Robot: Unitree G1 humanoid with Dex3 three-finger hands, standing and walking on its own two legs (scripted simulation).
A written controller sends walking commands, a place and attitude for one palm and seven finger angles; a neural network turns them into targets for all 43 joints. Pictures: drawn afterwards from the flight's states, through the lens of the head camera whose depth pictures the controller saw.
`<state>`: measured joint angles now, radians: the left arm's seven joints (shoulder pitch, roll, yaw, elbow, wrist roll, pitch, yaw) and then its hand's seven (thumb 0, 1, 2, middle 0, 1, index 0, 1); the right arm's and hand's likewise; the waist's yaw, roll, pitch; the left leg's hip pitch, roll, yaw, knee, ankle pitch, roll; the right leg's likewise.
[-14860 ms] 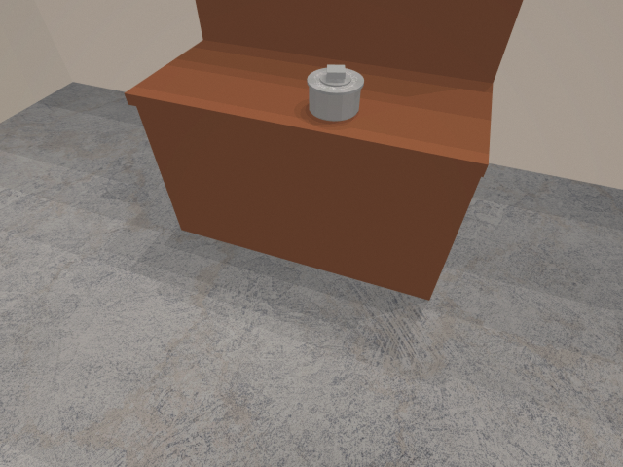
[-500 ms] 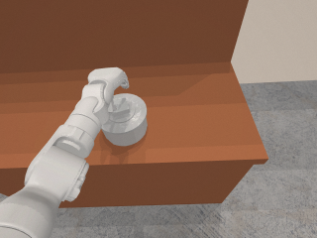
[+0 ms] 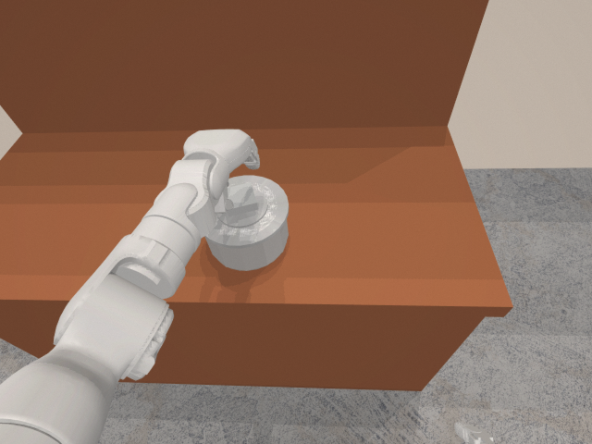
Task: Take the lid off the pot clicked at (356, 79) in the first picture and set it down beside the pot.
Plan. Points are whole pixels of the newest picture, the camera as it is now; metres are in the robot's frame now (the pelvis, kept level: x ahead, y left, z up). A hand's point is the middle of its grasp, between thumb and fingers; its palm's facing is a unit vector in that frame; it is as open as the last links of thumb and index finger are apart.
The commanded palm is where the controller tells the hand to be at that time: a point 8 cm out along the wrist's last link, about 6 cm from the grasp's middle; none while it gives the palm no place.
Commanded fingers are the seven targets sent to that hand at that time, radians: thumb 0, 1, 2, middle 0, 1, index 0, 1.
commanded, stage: move the open hand above the knob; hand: left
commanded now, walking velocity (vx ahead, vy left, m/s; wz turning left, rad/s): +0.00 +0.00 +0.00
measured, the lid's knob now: (240, 199) +0.51 +0.09 +0.02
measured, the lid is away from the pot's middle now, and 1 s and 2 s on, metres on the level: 0.00 0.00 0.00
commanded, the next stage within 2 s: lower the open fingers around the knob in 0.88 s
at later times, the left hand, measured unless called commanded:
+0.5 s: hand (227, 180) +0.48 +0.10 +0.09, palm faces -0.33 -0.01 -0.94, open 10.3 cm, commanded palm +0.47 +0.10 +0.15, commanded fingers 0.00 -0.27 1.31 -0.80 -0.08 -0.80 -0.08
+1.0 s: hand (232, 177) +0.48 +0.09 +0.10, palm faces -0.30 -0.01 -0.95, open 10.3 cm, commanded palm +0.47 +0.09 +0.15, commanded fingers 0.00 -0.27 1.31 -0.80 -0.08 -0.80 -0.08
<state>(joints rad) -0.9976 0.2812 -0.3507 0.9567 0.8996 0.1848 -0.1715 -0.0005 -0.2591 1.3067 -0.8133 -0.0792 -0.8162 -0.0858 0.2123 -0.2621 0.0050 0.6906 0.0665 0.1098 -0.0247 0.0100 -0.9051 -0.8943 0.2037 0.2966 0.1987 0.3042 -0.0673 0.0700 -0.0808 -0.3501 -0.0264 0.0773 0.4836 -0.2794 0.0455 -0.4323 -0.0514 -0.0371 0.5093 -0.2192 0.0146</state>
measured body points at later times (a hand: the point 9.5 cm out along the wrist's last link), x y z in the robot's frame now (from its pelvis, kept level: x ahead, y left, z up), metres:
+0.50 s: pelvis +0.01 +0.00 +0.00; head +0.05 -0.03 +0.45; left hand +0.49 +0.10 +0.14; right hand +0.04 -0.27 -0.14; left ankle -0.03 +0.09 -0.74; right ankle +0.02 -0.13 -0.74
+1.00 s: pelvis +0.01 +0.00 +0.00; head +0.05 -0.03 +0.45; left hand +0.49 +0.09 +0.15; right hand +0.09 -0.25 -0.14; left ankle -0.03 +0.09 -0.74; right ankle +0.02 -0.13 -0.74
